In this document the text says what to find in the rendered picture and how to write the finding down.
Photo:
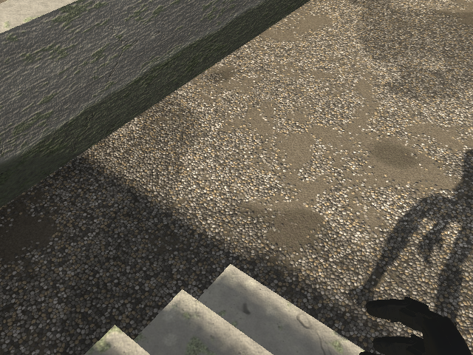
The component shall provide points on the right robot hand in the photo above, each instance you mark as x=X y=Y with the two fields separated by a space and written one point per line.
x=440 y=334

